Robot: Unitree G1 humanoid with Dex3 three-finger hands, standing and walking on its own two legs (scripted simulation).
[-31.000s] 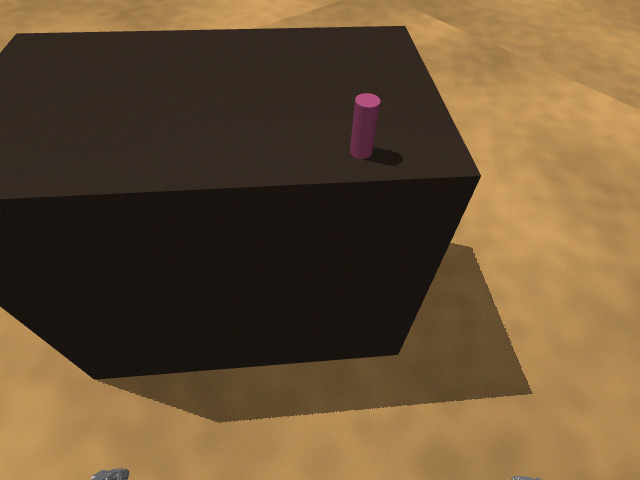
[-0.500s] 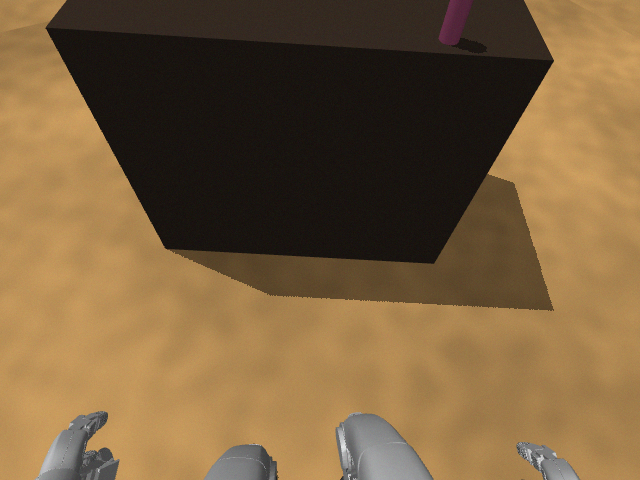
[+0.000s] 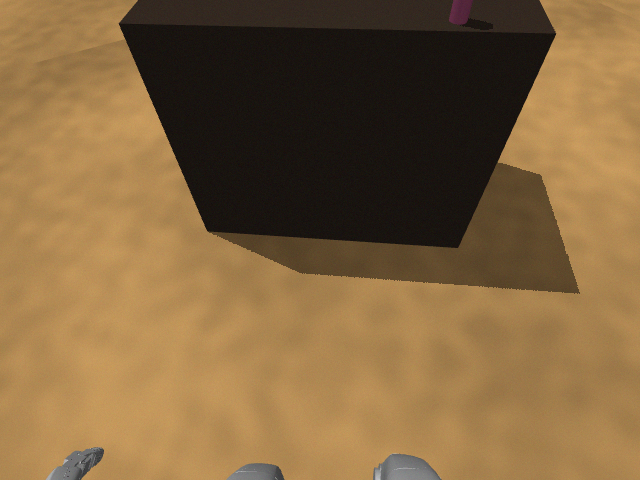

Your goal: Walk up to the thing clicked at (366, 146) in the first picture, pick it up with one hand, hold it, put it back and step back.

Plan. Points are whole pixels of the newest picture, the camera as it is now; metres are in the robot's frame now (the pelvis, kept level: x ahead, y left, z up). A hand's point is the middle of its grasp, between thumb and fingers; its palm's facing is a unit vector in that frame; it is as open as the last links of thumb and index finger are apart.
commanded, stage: step back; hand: right
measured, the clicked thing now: out of the picture +1.00 -0.28 +0.10
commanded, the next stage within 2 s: stand in 0.86 s
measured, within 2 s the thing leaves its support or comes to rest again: neither
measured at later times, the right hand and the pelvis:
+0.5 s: hand out of the picture +0.08 -0.25 -0.14, palm faces +0.00 +0.93 -0.38, open 7.4 cm; pelvis +0.01 +0.02 +0.01, yaw -1 degrees
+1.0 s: hand (503, 472) +0.14 -0.23 -0.13, palm faces +0.05 +0.94 -0.33, open 7.4 cm; pelvis +0.04 +0.03 +0.02, yaw -3 degrees
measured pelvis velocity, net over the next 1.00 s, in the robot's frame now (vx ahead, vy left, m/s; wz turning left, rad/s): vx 0.04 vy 0.03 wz -0.06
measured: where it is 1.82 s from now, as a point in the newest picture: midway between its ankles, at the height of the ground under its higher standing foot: outside the picture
